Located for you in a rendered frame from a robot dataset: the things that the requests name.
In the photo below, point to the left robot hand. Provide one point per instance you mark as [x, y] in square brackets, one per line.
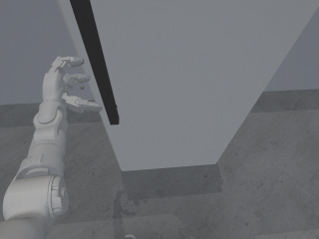
[54, 86]

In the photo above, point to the fridge door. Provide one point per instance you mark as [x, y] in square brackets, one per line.
[186, 73]

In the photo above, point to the handle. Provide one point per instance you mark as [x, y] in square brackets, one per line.
[87, 25]

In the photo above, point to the robot left upper arm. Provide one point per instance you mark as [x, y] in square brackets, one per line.
[32, 206]

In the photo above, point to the left robot forearm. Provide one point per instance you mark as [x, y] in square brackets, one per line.
[48, 146]

